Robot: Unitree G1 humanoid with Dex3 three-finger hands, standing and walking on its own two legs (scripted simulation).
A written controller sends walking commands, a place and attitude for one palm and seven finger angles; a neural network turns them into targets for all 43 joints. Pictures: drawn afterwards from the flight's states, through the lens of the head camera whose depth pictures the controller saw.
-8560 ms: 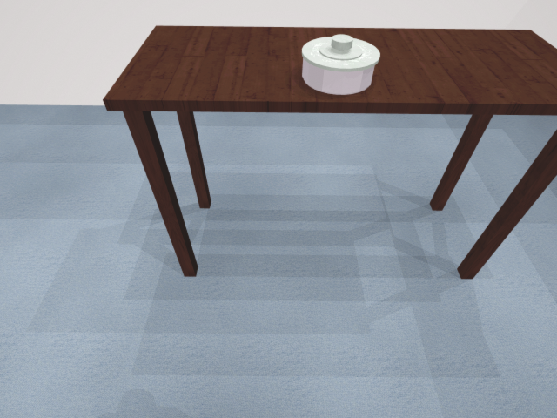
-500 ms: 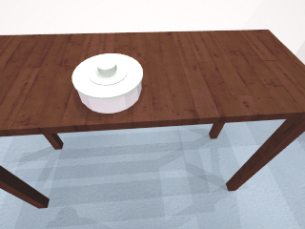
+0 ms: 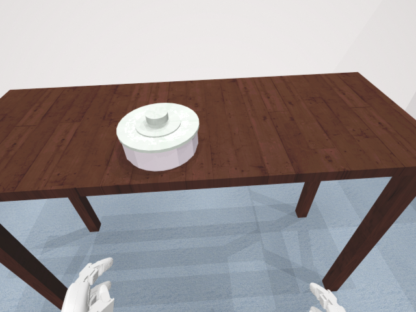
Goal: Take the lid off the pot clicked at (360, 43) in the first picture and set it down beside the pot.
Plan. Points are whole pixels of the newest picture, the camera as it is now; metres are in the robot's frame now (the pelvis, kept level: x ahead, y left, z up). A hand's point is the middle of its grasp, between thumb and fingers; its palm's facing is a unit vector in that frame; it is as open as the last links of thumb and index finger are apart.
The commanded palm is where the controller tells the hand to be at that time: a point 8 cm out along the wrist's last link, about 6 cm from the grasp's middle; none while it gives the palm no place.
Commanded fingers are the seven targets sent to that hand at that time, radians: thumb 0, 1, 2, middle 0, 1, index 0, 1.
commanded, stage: lift the closed hand beside the body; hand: left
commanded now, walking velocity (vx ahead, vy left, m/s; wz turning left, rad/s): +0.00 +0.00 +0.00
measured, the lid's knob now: (156, 115) +0.50 +0.15 +0.16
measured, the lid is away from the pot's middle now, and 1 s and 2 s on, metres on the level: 0.00 0.00 0.00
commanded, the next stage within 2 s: raise the hand higher, near the body in 0.40 s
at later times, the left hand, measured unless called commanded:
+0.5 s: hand (70, 293) +0.13 +0.21 +0.09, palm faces +0.32 -0.87 -0.38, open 3.0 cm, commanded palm +0.07 +0.25 +0.13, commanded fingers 0.00 0.90 0.90 -1.30 -1.50 -1.30 -1.50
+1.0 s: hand (54, 251) +0.16 +0.22 +0.16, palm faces +0.36 -0.83 -0.42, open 3.1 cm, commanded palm +0.10 +0.25 +0.19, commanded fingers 0.00 0.90 0.90 -1.30 -1.50 -1.30 -1.50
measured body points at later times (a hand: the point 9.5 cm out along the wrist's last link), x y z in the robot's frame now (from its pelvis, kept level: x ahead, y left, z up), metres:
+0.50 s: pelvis -0.01 -0.02 +0.00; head -0.04 -0.04 +0.45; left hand +0.11 +0.26 +0.12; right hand +0.19 -0.22 -0.06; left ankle +0.04 +0.10 -0.74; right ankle -0.04 -0.13 -0.74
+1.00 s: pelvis +0.00 -0.01 +0.01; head -0.03 -0.03 +0.46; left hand +0.13 +0.26 +0.19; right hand +0.21 -0.23 -0.05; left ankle +0.04 +0.10 -0.74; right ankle -0.04 -0.13 -0.74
